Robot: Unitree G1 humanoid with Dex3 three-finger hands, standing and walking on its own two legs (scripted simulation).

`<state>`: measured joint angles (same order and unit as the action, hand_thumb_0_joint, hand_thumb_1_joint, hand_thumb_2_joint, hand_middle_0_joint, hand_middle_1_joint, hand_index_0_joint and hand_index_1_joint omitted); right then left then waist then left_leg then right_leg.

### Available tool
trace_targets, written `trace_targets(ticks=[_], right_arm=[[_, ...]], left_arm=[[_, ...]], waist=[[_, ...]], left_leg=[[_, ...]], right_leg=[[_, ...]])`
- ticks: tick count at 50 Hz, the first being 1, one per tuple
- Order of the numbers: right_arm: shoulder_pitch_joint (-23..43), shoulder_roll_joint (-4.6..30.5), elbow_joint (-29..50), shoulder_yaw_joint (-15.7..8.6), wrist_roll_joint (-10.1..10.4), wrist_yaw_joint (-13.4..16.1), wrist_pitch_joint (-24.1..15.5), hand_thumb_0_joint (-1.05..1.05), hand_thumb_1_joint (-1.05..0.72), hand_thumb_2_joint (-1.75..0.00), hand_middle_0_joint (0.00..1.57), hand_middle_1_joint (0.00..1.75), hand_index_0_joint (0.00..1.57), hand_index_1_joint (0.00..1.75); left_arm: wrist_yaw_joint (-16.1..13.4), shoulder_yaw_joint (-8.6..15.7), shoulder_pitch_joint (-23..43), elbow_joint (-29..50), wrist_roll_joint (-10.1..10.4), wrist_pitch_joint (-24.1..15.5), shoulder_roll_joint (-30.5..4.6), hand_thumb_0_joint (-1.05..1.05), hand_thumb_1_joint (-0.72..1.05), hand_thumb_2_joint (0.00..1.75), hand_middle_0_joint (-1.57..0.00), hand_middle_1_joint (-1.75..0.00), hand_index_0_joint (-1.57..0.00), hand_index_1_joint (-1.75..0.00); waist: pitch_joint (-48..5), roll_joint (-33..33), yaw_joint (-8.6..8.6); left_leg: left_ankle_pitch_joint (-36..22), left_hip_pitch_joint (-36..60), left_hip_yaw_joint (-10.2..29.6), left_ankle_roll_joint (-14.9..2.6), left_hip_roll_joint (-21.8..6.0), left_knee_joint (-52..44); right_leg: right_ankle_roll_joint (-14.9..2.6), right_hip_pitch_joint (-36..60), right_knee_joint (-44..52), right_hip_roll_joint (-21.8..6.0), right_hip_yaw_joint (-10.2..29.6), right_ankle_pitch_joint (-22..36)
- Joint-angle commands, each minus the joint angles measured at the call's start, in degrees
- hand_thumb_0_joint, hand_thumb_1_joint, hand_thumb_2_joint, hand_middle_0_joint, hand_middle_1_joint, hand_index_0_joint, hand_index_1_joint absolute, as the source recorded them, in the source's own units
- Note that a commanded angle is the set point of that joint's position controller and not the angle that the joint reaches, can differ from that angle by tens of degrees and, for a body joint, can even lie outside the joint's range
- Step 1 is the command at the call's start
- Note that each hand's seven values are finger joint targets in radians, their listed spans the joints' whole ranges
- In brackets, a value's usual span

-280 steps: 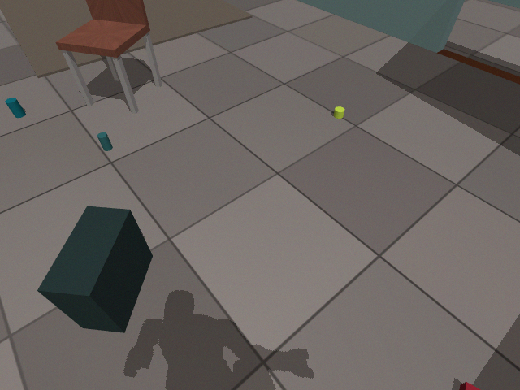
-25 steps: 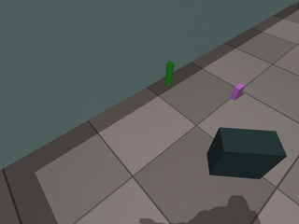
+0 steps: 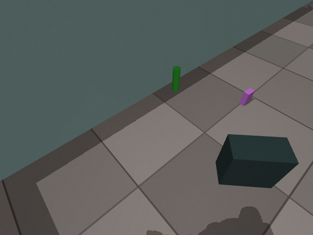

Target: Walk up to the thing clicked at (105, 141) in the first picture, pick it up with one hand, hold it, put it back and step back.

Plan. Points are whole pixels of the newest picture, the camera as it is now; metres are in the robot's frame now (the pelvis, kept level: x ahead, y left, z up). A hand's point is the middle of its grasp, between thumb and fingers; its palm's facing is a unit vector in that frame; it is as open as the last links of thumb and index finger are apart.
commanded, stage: stand
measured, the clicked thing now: out of the picture +1.01 -1.46 -0.73
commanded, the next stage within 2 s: walk up in 0.64 s
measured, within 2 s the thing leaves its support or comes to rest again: neither
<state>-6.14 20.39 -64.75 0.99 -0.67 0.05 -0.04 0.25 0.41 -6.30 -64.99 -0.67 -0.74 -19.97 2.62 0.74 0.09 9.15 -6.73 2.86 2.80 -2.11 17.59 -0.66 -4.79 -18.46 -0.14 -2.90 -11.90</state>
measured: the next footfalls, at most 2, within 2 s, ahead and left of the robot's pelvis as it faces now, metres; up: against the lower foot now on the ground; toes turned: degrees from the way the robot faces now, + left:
right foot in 1.36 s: -0.07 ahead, -0.04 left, +0.00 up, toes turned -47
left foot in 1.70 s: +0.19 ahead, +0.04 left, +0.00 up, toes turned -66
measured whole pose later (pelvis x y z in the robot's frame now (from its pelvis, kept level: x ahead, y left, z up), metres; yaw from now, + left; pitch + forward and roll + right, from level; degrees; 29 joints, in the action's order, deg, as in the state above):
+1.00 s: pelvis -0.02 +0.08 -0.01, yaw -24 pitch -2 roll -1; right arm -3.9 20.8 -46.9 -5.5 -2.6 -1.9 3.1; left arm -1.0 4.7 -13.1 -47.8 -2.4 3.2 -23.0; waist 9.2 -1.7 1.2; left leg 13.3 -13.8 0.4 -1.9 1.1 29.4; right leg 0.9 -23.3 -48.5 5.4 12.1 -25.2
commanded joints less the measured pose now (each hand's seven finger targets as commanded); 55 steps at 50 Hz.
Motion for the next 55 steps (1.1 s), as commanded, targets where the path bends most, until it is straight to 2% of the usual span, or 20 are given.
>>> trace_targets(ticks=[1, 12, 21, 31, 32, 33, 34, 35, 36, 38, 39, 42, 44, 45, 46, 47, 49, 51, 54, 55], right_arm=[[2.27, 11.80, 3.19, -2.30, 0.25, 0.68, -1.44, 0.00, -0.90, -0.90, 0.20, 0.30, 0.20, 0.30], [1.55, 11.50, 3.35, -2.40, 0.24, 0.56, -1.49, 0.00, -0.90, -0.90, 0.20, 0.30, 0.20, 0.30], [1.55, 12.15, 3.08, -2.49, 0.13, 0.62, -1.53, 0.00, -0.90, -0.90, 0.20, 0.30, 0.20, 0.30], [1.00, 11.87, 3.09, -2.38, 0.19, 0.68, -1.52, 0.00, -0.90, -0.90, 0.20, 0.30, 0.20, 0.30], [6.09, 17.88, 8.46, -7.07, -0.36, -0.12, -1.22, 0.00, -0.90, -0.90, 0.20, 0.30, 0.20, 0.30], [7.13, 15.35, 10.19, -6.83, -0.27, -0.29, -0.75, 0.00, -0.90, -0.90, 0.20, 0.30, 0.20, 0.30], [6.23, 12.68, 11.64, -6.59, 0.34, -0.56, -0.43, 0.00, -0.90, -0.90, 0.20, 0.30, 0.20, 0.30], [5.57, 10.94, 12.68, -6.44, 0.38, -0.82, 0.12, 0.00, -0.90, -0.90, 0.20, 0.30, 0.20, 0.30], [4.29, 10.36, 13.43, -6.74, 0.17, -1.05, 0.79, 0.00, -0.90, -0.90, 0.20, 0.30, 0.20, 0.30], [3.13, 11.34, 14.58, -7.73, 0.33, -1.45, 1.36, 0.00, -0.90, -0.90, 0.20, 0.30, 0.20, 0.30], [3.21, 11.46, 15.73, -8.15, 0.01, -1.55, 1.51, 0.00, -0.90, -0.90, 0.20, 0.30, 0.20, 0.30], [0.62, 10.51, 18.75, -8.79, -0.61, -1.70, 1.87, 0.00, -0.90, -0.90, 0.20, 0.30, 0.20, 0.30], [-4.65, 11.08, 18.47, -9.89, -1.24, -1.10, 1.66, 0.00, -0.90, -0.90, 0.20, 0.30, 0.20, 0.30], [-6.18, 14.64, 19.34, -11.04, -2.29, -0.62, 1.43, 0.00, -0.90, -0.90, 0.20, 0.30, 0.20, 0.30], [-1.65, 17.83, 21.85, -11.37, -2.66, -0.38, 1.49, 0.00, -0.90, -0.90, 0.20, 0.30, 0.20, 0.30], [3.13, 18.30, 23.96, -11.64, -1.88, -1.07, 1.82, 0.00, -0.90, -0.90, 0.20, 0.30, 0.20, 0.30], [6.71, 13.99, 25.12, -10.58, -1.70, -1.39, 1.10, 0.00, -0.90, -0.90, 0.20, 0.30, 0.20, 0.30], [6.84, 12.81, 25.86, -10.40, -1.78, -1.16, 0.41, 0.00, -0.90, -0.90, 0.20, 0.30, 0.20, 0.30], [1.15, 12.63, 25.39, -10.37, -1.61, -1.54, -0.19, 0.00, -0.90, -0.90, 0.20, 0.30, 0.20, 0.30], [-0.63, 13.35, 25.37, -10.71, -1.63, -1.76, -0.25, 0.00, -0.90, -0.90, 0.20, 0.30, 0.20, 0.30]], left_arm=[[-0.64, 2.17, 2.24, 3.51, 0.36, -0.99, -12.97, 0.00, 0.90, 0.90, -0.20, -0.30, -0.20, -0.30], [-0.63, 2.04, 1.57, 3.67, 0.19, -1.06, -13.08, 0.00, 0.90, 0.90, -0.20, -0.30, -0.20, -0.30], [-0.45, 2.00, 1.37, 3.49, 0.36, -0.87, -12.66, 0.00, 0.90, 0.90, -0.20, -0.30, -0.20, -0.30], [-0.47, 2.07, 1.66, 3.48, 0.39, -0.88, -13.06, 0.00, 0.90, 0.90, -0.20, -0.30, -0.20, -0.30], [-0.36, 5.14, -2.06, 8.05, -0.44, 0.28, -17.30, 0.00, 0.90, 0.90, -0.20, -0.30, -0.20, -0.30], [-0.64, 5.62, -3.83, 8.47, -0.40, 0.29, -18.15, 0.00, 0.90, 0.90, -0.20, -0.30, -0.20, -0.30], [-0.83, 6.60, -4.76, 10.02, -0.94, 0.03, -19.54, 0.00, 0.90, 0.90, -0.20, -0.30, -0.20, -0.30], [-1.02, 7.48, -5.82, 11.87, -1.51, 0.01, -20.07, 0.00, 0.90, 0.90, -0.20, -0.30, -0.20, -0.30], [-1.19, 7.58, -5.84, 14.08, -1.67, 0.06, -18.81, 0.00, 0.90, 0.90, -0.20, -0.30, -0.20, -0.30], [-1.43, 6.99, -3.29, 17.53, -1.73, 0.30, -16.10, 0.00, 0.90, 0.90, -0.20, -0.30, -0.20, -0.30], [-1.54, 6.95, -4.08, 18.81, -1.77, 0.50, -15.05, 0.00, 0.90, 0.90, -0.20, -0.30, -0.20, -0.30], [-1.52, 7.30, -4.08, 22.46, -1.78, 1.08, -15.48, 0.00, 0.90, 0.90, -0.20, -0.30, -0.20, -0.30], [-1.30, 6.75, -0.80, 24.83, -1.22, 1.52, -14.49, 0.00, 0.90, 0.90, -0.20, -0.30, -0.20, -0.30], [-1.33, 5.78, -2.41, 26.11, -1.01, 1.78, -10.52, 0.00, 0.90, 0.90, -0.20, -0.30, -0.20, -0.30], [-1.74, 5.38, -7.09, 25.27, -1.02, 2.21, -8.05, 0.00, 0.90, 0.90, -0.20, -0.30, -0.20, -0.30], [-2.33, 6.76, -9.41, 23.42, -1.68, 2.85, -13.71, 0.00, 0.90, 0.90, -0.20, -0.30, -0.20, -0.30], [-1.15, 7.62, -10.49, 21.81, -1.32, 3.21, -14.93, 0.00, 0.90, 0.90, -0.20, -0.30, -0.20, -0.30], [0.70, 7.89, -12.08, 21.06, -0.68, 3.40, -14.36, 0.00, 0.90, 0.90, -0.20, -0.30, -0.20, -0.30], [2.09, 6.94, -10.16, 23.12, -0.85, 2.86, -13.10, 0.00, 0.90, 0.90, -0.20, -0.30, -0.20, -0.30], [2.40, 6.77, -8.36, 24.10, -1.00, 2.79, -13.02, 0.00, 0.90, 0.90, -0.20, -0.30, -0.20, -0.30]], waist=[[-3.73, -0.63, 0.27], [-4.30, -1.17, 0.31], [-2.44, 0.49, 0.55], [-3.30, -0.11, 0.18], [-0.01, 1.26, -0.16], [-0.70, -1.15, 0.64], [-1.68, -7.85, 1.34], [-2.76, -12.65, 1.82], [-3.14, -13.03, 0.96], [-3.96, -12.93, -0.94], [-4.36, -11.03, -0.71], [-6.81, -9.38, -1.32], [-7.50, -6.73, -4.85], [-6.35, 2.78, -5.54], [-5.74, 15.05, -2.56], [-4.55, 12.42, -2.29], [-0.18, 5.96, 0.71], [-0.11, 9.12, 1.34], [-0.99, 9.47, -1.45], [-1.11, 9.54, -2.65]], left_leg=[[-9.08, 0.68, 3.20, -3.19, -4.90, -1.15], [-9.89, 0.24, 3.22, -3.04, -4.82, -1.03], [-6.52, -0.08, 3.51, -3.19, -4.84, -2.07], [-7.89, 0.31, 3.27, -3.09, -4.82, -1.88], [-0.47, 2.59, -5.32, -3.75, -0.61, 10.65], [2.53, -2.66, -4.04, -3.83, 1.53, 15.08], [14.50, -12.55, -3.21, -3.25, 3.69, 20.18], [24.06, -18.14, 0.25, -3.17, 4.93, 28.01], [23.53, -18.88, 3.94, -3.43, 2.86, 30.82], [18.87, -18.68, 4.72, -2.90, 1.78, 28.32], [17.52, -16.80, 3.32, -2.62, 2.95, 26.93], [15.02, -7.87, 2.73, -2.11, 4.86, 18.00], [5.05, 6.11, 2.42, -2.57, 4.04, 4.15], [8.27, 12.83, 11.55, -4.95, -4.21, -3.49], [7.63, 10.16, 24.60, -9.03, -17.51, -5.18], [12.45, -2.15, 25.64, -14.65, -24.12, -7.80], [9.22, -6.42, 16.84, -13.93, -18.15, -5.96], [9.16, -4.80, 8.19, -11.48, -13.18, -4.46], [7.22, 3.32, 3.33, -8.29, -11.39, -3.08], [8.10, 5.37, 2.91, -8.89, -12.33, -3.13]], right_leg=[[-0.23, -0.06, 3.63, -7.70, 5.59, 8.33], [-0.33, 1.00, 3.49, -7.63, 5.54, 10.19], [-0.41, -1.03, 4.14, -7.30, 5.88, 4.95], [-0.58, -0.38, 3.53, -7.52, 6.05, 6.98], [-3.80, -8.59, 0.34, -9.01, 17.10, 20.06], [-5.94, -5.75, -1.21, -10.95, 21.16, 26.35], [-9.71, 0.99, -0.56, -14.47, 27.43, 29.29], [-13.52, 4.59, 0.02, -17.29, 33.12, 29.76], [-14.38, 3.76, 0.76, -17.28, 34.42, 25.09], [-11.73, 3.21, -0.79, -12.23, 31.24, 21.85], [-10.59, 1.35, -1.95, -10.39, 30.09, 23.29], [-8.95, -4.41, -4.87, -8.50, 30.81, 26.59], [-5.16, -14.97, -10.49, -3.94, 27.19, 17.68], [-1.21, -25.40, -17.45, 2.26, 22.47, 3.63], [0.82, -29.88, -28.04, 9.20, 15.68, -18.93], [1.24, -23.66, -37.56, 4.15, 13.58, -21.85], [0.96, -21.22, -42.72, 2.09, 13.35, -15.42], [0.98, -22.55, -45.57, 1.63, 11.42, -8.86], [2.15, -26.74, -37.34, -0.39, 8.01, -6.20], [2.50, -27.61, -34.76, -1.11, 6.52, -6.73]])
